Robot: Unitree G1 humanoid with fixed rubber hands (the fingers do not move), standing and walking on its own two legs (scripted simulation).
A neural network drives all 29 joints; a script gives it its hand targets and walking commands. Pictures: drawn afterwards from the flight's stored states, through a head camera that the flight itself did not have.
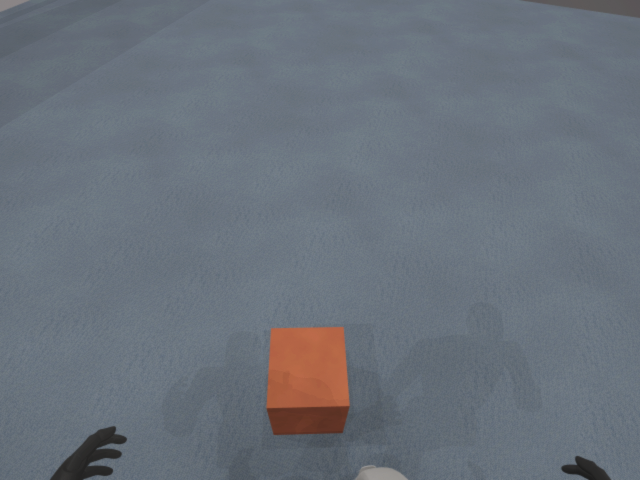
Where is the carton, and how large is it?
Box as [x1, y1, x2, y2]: [266, 327, 349, 434]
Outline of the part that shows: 343,327 271,328 266,407 274,434 342,432 349,406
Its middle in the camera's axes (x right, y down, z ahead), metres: -0.04 +0.40 +1.08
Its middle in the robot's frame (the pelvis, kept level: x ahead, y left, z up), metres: +0.46 +0.04 -0.61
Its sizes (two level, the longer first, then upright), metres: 0.210 0.200 0.250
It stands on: the floor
